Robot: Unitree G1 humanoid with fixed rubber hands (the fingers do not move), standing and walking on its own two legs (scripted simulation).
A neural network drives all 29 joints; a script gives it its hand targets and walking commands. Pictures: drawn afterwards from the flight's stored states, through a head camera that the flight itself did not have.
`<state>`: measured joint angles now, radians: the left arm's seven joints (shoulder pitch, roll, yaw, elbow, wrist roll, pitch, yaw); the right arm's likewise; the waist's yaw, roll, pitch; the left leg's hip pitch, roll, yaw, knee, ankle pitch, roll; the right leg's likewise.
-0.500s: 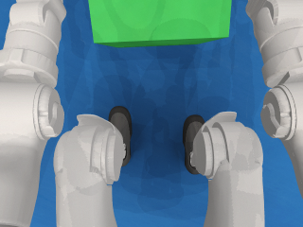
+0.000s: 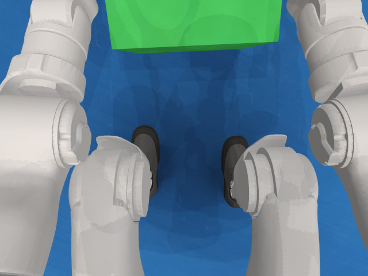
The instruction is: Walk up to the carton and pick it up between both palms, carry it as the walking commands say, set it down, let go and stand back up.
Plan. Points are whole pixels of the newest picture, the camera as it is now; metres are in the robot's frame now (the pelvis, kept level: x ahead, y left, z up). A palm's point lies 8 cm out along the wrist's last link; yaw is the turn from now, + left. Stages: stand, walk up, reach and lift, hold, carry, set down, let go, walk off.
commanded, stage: reach and lift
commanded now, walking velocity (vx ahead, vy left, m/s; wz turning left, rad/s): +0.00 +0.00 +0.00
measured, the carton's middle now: out of the picture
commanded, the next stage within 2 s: none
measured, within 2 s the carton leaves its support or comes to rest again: leaves its support in 0.74 s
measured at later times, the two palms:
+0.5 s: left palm out of the picture +0.56 +0.19 -0.19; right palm out of the picture +0.57 -0.14 -0.19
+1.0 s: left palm out of the picture +0.56 +0.19 -0.12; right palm out of the picture +0.57 -0.13 -0.12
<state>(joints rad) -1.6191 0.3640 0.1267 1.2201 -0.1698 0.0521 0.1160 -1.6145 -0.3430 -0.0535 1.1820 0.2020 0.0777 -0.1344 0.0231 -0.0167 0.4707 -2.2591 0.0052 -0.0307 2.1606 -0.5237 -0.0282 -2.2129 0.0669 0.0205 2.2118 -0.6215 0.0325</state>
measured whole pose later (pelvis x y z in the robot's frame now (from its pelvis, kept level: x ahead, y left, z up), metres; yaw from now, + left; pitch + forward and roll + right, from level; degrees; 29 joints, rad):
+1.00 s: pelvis +0.00 +0.00 +0.01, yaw -1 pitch +39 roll +0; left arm -1.46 0.29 0.27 0.98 -0.02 0.28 0.11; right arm -1.46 -0.23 -0.29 0.95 0.00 0.26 -0.13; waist 0.03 -0.03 0.25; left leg -2.27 -0.05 -0.05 2.12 -0.53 -0.05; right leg -2.23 0.10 0.04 2.15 -0.61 0.05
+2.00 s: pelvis +0.01 +0.01 +0.10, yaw -1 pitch +46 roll -1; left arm -1.20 0.12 0.44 0.73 0.16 0.40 0.07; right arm -1.20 -0.08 -0.43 0.72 -0.16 0.38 -0.07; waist 0.02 -0.02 -0.06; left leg -2.13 -0.09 -0.09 1.80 -0.47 -0.07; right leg -2.09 0.12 0.07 1.83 -0.54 0.06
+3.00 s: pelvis +0.03 +0.01 +0.22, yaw -1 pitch +40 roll -1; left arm -0.88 0.01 0.43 0.67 0.19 0.39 0.06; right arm -0.89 0.02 -0.43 0.68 -0.19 0.36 -0.05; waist 0.03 -0.02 -0.21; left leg -1.68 -0.09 -0.11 1.43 -0.44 -0.05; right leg -1.65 0.12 0.10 1.45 -0.50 0.05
